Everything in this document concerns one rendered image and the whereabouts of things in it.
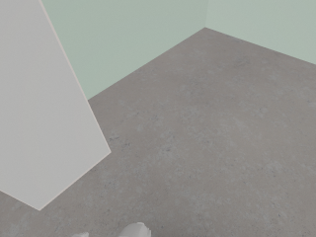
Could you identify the fridge door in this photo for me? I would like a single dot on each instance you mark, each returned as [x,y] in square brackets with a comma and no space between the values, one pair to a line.
[48,135]

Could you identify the robot left thigh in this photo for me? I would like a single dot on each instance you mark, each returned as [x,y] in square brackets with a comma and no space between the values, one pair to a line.
[135,230]

